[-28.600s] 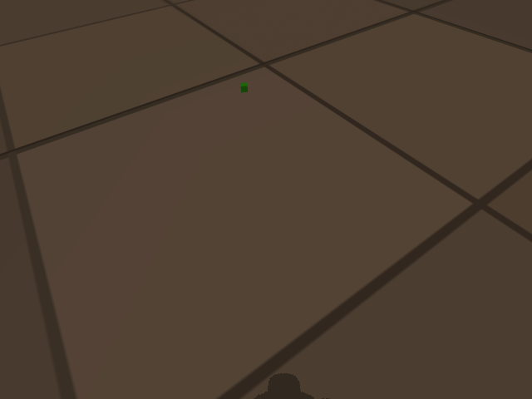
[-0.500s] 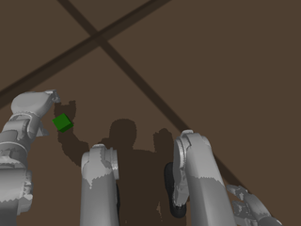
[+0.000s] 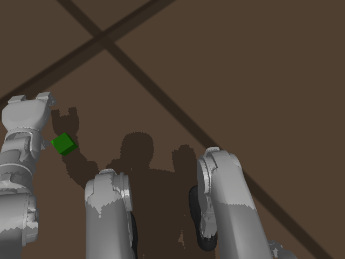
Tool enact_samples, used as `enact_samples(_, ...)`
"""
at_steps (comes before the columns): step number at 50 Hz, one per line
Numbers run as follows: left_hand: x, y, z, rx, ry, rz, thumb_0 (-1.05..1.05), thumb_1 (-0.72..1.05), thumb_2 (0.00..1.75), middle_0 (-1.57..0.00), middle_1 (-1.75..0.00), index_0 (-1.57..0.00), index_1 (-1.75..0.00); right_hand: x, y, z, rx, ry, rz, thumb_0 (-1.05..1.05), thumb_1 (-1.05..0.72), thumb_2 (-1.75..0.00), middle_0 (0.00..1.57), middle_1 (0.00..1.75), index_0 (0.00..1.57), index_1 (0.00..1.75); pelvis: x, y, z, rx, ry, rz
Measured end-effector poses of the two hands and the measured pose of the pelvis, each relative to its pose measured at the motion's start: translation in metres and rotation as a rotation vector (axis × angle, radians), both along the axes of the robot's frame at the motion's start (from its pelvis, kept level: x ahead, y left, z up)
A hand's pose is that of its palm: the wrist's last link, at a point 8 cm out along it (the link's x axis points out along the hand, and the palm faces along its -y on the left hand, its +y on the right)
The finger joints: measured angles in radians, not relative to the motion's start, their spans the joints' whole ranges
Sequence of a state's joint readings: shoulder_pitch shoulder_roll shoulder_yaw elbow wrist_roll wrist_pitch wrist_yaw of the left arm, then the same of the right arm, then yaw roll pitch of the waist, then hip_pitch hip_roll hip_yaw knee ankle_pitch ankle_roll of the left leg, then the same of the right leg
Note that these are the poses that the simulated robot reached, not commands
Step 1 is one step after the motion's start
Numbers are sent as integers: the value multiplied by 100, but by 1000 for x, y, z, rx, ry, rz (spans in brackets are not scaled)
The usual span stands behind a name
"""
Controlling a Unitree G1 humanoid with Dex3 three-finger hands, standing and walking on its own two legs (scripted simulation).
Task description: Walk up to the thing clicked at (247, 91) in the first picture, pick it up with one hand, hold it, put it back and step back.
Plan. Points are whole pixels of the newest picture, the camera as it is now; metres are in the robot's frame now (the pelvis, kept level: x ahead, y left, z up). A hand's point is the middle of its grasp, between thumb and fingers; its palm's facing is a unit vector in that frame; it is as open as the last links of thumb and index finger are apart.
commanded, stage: home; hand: left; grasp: from above
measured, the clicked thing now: (64, 144) +0.44 +0.29 -0.33
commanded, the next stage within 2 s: none
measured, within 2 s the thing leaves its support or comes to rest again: neither
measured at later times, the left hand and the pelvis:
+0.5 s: hand (4, 191) +0.29 +0.24 +0.06, palm faces -0.27 -0.65 -0.71, open 7.5 cm; pelvis +0.01 +0.00 +0.17, yaw +3 degrees
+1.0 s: hand out of the picture +0.24 +0.19 +0.28, palm faces +0.10 -0.96 -0.27, open 7.4 cm; pelvis +0.07 -0.01 +0.33, yaw +4 degrees
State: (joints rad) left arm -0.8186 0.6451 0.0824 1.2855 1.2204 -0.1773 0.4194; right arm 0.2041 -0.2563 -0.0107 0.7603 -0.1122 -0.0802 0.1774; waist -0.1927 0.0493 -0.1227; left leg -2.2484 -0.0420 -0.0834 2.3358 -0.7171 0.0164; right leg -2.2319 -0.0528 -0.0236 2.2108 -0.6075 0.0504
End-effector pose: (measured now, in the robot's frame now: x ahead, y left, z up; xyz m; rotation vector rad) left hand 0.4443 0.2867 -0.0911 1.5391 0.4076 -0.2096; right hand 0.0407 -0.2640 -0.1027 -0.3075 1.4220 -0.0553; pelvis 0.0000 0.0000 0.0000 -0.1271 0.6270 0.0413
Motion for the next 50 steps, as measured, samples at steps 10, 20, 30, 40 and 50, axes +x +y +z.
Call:
enact_samples(10,-43,-12,81,-179,38,75,0,32,86,-25,-50,-25,-51,47,-4,54,22,-128,-20,0,-90,-90,20,30,20,30,3,-1,65,20,-5,2)
enact_samples(20,-122,-15,161,-436,32,277,0,78,89,-22,-33,-22,-34,137,-3,136,-13,-385,40,0,-91,-90,20,30,20,30,5,-3,136,46,-67,13)
enact_samples(30,-175,-30,241,-697,37,494,1,88,90,-21,-30,-21,-31,197,26,223,31,-633,62,0,-91,-90,20,30,20,30,14,-6,201,65,-156,18)
enact_samples(40,-206,-45,318,-932,62,717,1,89,90,-21,-30,-21,-31,194,41,298,44,-693,21,0,-90,-90,20,30,20,30,37,-8,271,77,-248,24)
enact_samples(50,-223,-53,399,-1084,62,884,1,90,90,-20,-30,-20,-30,181,31,363,-21,-713,-31,1,-90,-90,20,30,20,30,69,-8,332,87,-356,34)
